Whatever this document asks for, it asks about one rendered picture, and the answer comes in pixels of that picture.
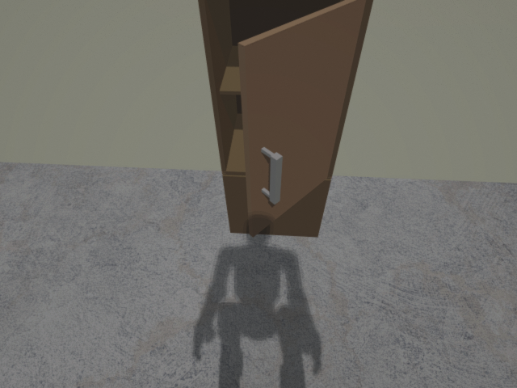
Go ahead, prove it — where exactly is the cupboard door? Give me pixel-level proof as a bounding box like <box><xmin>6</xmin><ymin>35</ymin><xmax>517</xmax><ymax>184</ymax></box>
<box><xmin>237</xmin><ymin>0</ymin><xmax>366</xmax><ymax>237</ymax></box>

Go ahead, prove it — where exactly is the handle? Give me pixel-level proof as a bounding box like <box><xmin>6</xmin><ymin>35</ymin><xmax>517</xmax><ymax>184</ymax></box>
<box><xmin>261</xmin><ymin>147</ymin><xmax>283</xmax><ymax>205</ymax></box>

